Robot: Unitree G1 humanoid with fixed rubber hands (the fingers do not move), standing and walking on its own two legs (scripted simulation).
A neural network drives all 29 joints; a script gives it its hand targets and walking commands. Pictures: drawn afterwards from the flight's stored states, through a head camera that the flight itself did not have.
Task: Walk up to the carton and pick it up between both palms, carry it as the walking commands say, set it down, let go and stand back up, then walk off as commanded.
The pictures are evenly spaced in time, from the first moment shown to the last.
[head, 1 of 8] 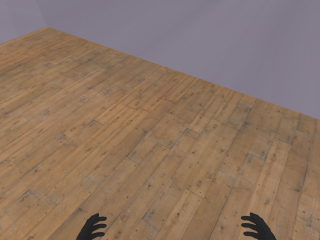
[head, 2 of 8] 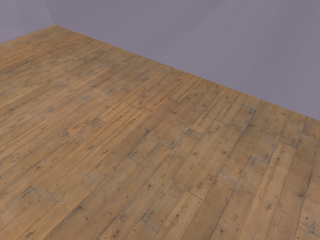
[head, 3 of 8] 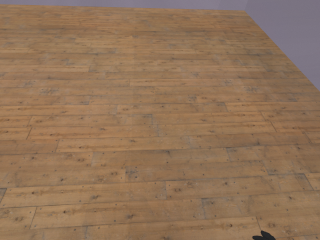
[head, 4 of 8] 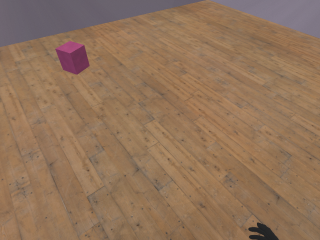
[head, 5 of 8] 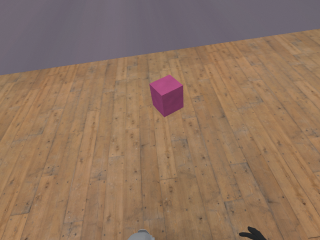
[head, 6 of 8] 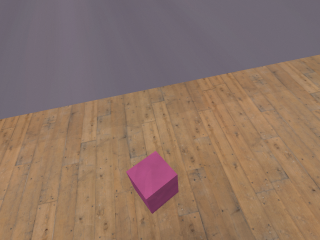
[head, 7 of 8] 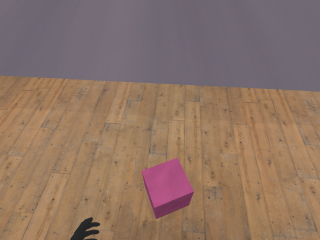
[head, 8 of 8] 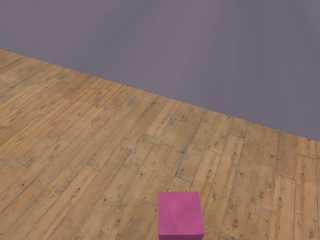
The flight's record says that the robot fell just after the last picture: no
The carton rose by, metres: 0.00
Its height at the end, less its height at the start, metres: +0.00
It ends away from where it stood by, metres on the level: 0.00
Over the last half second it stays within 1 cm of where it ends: yes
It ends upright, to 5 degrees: yes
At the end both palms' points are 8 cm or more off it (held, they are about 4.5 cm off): yes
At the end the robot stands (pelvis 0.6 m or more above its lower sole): yes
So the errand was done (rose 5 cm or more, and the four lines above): no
